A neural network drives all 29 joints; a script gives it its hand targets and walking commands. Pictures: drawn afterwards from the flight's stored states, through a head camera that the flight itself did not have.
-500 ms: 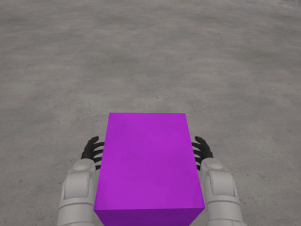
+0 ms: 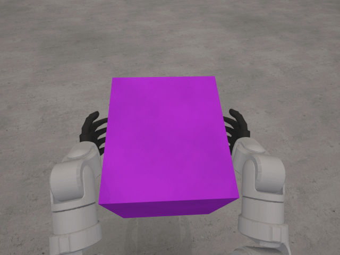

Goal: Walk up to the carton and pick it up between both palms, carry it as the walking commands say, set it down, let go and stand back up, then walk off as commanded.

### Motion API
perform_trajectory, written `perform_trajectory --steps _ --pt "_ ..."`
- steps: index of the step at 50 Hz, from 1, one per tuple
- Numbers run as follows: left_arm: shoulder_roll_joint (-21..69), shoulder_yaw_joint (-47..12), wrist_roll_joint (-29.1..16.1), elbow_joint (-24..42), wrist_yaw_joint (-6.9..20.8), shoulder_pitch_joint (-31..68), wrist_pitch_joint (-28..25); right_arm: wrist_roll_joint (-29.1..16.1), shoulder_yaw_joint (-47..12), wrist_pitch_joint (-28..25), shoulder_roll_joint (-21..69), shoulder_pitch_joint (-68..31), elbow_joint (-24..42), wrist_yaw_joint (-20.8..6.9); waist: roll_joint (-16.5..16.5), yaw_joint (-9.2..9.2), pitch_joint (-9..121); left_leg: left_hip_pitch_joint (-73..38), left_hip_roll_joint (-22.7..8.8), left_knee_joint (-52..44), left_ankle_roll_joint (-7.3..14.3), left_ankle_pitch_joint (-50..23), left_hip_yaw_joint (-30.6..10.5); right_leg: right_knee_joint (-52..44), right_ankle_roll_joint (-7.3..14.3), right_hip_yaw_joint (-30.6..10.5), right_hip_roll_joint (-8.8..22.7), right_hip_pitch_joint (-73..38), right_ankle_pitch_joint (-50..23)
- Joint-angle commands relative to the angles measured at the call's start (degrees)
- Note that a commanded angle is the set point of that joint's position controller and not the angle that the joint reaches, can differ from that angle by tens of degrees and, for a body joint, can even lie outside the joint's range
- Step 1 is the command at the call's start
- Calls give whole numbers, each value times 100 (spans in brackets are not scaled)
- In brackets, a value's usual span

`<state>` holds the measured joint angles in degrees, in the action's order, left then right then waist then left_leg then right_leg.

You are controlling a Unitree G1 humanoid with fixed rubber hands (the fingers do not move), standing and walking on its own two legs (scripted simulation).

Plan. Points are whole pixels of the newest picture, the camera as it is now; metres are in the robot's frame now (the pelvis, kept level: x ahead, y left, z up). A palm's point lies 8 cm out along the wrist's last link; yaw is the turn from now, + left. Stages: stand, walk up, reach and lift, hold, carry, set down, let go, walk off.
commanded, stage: carry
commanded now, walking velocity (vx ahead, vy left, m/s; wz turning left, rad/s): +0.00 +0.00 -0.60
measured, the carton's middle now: (165, 152) +0.35 -0.01 +0.06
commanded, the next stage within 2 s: none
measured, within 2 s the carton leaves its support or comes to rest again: neither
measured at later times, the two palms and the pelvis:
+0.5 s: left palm (163, 147) +0.34 +0.00 +0.09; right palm (309, 190) +0.23 -0.29 +0.08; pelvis -0.02 -0.03 +0.00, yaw -19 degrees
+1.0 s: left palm (210, 152) +0.31 -0.10 +0.11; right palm out of the picture +0.11 -0.34 +0.10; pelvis -0.05 -0.02 -0.01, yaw -39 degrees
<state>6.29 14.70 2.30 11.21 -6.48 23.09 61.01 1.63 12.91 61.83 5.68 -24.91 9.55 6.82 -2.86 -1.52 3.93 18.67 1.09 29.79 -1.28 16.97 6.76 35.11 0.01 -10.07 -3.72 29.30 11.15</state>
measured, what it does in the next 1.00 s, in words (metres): steps on the spot, turning right: right foot, then left foot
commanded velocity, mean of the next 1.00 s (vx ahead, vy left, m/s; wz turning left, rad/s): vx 0.00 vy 0.00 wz -0.60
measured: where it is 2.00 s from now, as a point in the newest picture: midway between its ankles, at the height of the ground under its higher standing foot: outside the picture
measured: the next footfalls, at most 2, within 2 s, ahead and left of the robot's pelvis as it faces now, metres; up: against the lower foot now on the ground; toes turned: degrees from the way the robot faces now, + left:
right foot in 0.28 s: +0.04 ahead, -0.14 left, +0.00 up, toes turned -20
left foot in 0.64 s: +0.07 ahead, +0.07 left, +0.00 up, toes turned -18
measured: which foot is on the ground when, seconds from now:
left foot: down 0.00-0.30, up 0.32-0.62, down 0.64-0.98, up 1.00-1.00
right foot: down 0.00-0.00, up 0.02-0.26, down 0.28-0.66, up 0.68-0.96, down 0.98-1.00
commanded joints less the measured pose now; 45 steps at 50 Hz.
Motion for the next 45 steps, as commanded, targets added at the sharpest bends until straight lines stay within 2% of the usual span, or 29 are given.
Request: perform_trajectory --steps 1,2,3,4,5,7,10,12,13,14,15,16,17,19,21,22,26,29,31,32,33,34,35,36,37,38,40,42,45 --pt "3842 -3585 -1126 351 18 2618 252 -1053 -3477 89 4045 -2168 156 -48 1984 67 1995 -2326 -3066 -885 1001 -2795 -2229 1956 -79 1237 41 1375 2305" --pt "3769 -3599 -1168 373 -1 3021 258 -1101 -3502 85 4042 -2421 232 -16 1401 92 1838 -2106 -3016 -528 1243 -4117 -1792 2827 -156 1300 518 1301 2338" --pt "3889 -3684 -1226 282 15 3164 253 -1044 -3498 72 4034 -2510 204 -1 942 67 1683 -1733 -2690 -492 1214 -3989 -1444 3138 -183 1259 566 1062 2014" --pt "4111 -3783 -1288 316 47 3110 222 -1045 -3539 44 4105 -2467 364 -11 750 90 1510 -1505 -2424 -538 1057 -3530 -1009 3226 -227 1282 632 988 1595" --pt "4190 -3844 -1331 410 63 3269 184 -1050 -3564 2 4132 -2611 481 -3 945 114 1401 -1429 -2239 -493 889 -3200 -690 2961 -226 1280 702 966 1286" --pt "4131 -3960 -1388 398 21 3500 160 -970 -3465 -39 3928 -2654 478 31 1308 76 1312 -1350 -1903 -343 621 -3105 -127 2087 -247 1600 567 617 1147" --pt "4022 -3999 -1399 272 -48 3224 192 -916 -3409 -35 3705 -2360 478 83 1741 -2 1550 -1621 -1988 31 553 -3509 26 935 -153 1951 364 174 1201" --pt "3971 -3930 -1367 61 -50 2906 237 -857 -3413 -11 3605 -2190 439 103 1747 5 1705 -1858 -2045 491 422 -3624 129 73 -86 2136 214 -115 865" --pt "3975 -3904 -1357 -31 -39 2769 252 -856 -3425 -2 3566 -2168 413 99 1556 75 1758 -1711 -1997 826 216 -3469 333 -646 -62 2189 197 -608 173" --pt "3956 -3861 -1356 -85 -27 2729 251 -900 -3465 -4 3561 -2281 396 95 1154 153 1910 -1119 -1911 1304 -43 -3006 499 -1011 -14 1766 515 -1513 -410" --pt "3864 -3771 -1355 -138 -23 2805 216 -946 -3512 -4 3525 -2594 397 100 374 233 2049 53 -1725 1918 -344 -1388 389 -945 164 648 1304 -2568 -2303" --pt "3796 -3630 -1221 -271 -33 2622 175 -1035 -3726 33 3645 -2746 582 55 -1609 291 2053 1663 -938 2920 -636 1744 494 -603 963 -1178 2532 -3343 -5321" --pt "3963 -3727 -1341 -10 3 2692 158 -1147 -3759 9 3844 -2701 542 11 -1050 260 2149 2133 -890 3370 -601 2307 -96 -379 1113 -1112 2368 -3651 -5837" --pt "4150 -3753 -1252 254 61 2724 54 -1399 -4025 -87 4299 -2850 685 -93 -415 271 2277 2244 -905 3477 -516 1858 -339 -340 1060 -561 2138 -3600 -5145" --pt "4270 -3751 -1162 372 89 3013 -82 -1547 -4187 -218 4588 -3210 759 -163 -412 274 2301 1981 -824 3253 -497 1327 -337 -392 988 -177 1791 -3217 -4392" --pt "4282 -3776 -1161 425 108 2996 -130 -1573 -4236 -264 4653 -3241 811 -169 -489 281 2351 1846 -742 3136 -480 1232 -301 -456 979 -133 1742 -3070 -4048" --pt "4103 -3838 -1129 418 130 2678 -158 -1496 -4204 -291 4543 -2975 732 -139 -632 315 2396 1388 -502 2502 -323 954 -231 -683 984 -335 1695 -2550 -2874" --pt "3992 -3910 -1154 468 139 2642 -120 -1397 -4093 -251 4429 -2758 642 -136 -726 307 2268 758 -250 1604 -193 856 -160 -749 890 -451 1532 -1995 -2211" --pt "3959 -3966 -1198 481 140 2723 -84 -1315 -3990 -223 4381 -2555 545 -130 -623 184 2224 -175 -159 390 -103 353 23 -508 692 -262 1282 -1460 -1879" --pt "3976 -3996 -1226 455 141 2692 -52 -1265 -3919 -203 4342 -2388 493 -129 -398 100 2289 -1046 -439 -253 22 -79 -97 -129 497 -64 1068 -878 -1442" --pt "4004 -4022 -1247 402 143 2611 -13 -1203 -3853 -184 4224 -2223 448 -131 576 63 2224 -1818 -1464 -744 269 -891 -1017 786 229 384 622 52 -65" --pt "3945 -4037 -1255 485 143 2844 19 -1089 -3622 -199 4021 -2204 350 -121 2299 3 2006 -1710 -2998 -916 1124 -2261 -2347 2214 -90 1337 61 1079 2326" --pt "3908 -4061 -1302 500 143 3163 22 -1100 -3648 -200 4017 -2370 421 -101 1672 77 1861 -1389 -3076 -715 1351 -2722 -2099 3344 -156 1153 496 1058 2403" --pt "3998 -4075 -1360 324 182 3173 50 -1026 -3646 -176 4019 -2358 363 -99 1152 97 1668 -966 -2829 -724 1303 -2213 -1785 3644 -194 1076 586 886 2111" --pt "4208 -4129 -1424 258 213 3345 35 -1027 -3650 -196 4077 -2541 432 -117 825 129 1479 -762 -2553 -795 1106 -1692 -1301 3699 -247 1125 654 819 1745" --pt "4329 -4176 -1468 284 238 3469 12 -1040 -3656 -227 4116 -2703 529 -130 968 150 1382 -748 -2375 -792 905 -1546 -968 3459 -256 1147 700 816 1556" --pt "4306 -4203 -1481 130 205 3623 2 -1006 -3555 -233 3975 -2848 462 -111 1258 143 1428 -1064 -2049 -505 650 -2177 -345 2591 -290 1452 614 619 1517" --pt "4302 -4215 -1480 -16 160 3346 56 -971 -3462 -181 3868 -2632 420 -99 1474 84 1574 -1330 -2052 -277 621 -2780 -115 1780 -281 1716 509 334 1662" --pt "4229 -4096 -1429 -294 131 3020 166 -894 -3391 -89 3751 -2411 310 -75 1728 11 1764 -1658 -2306 1 628 -3329 -119 761 -202 1971 365 36 1553"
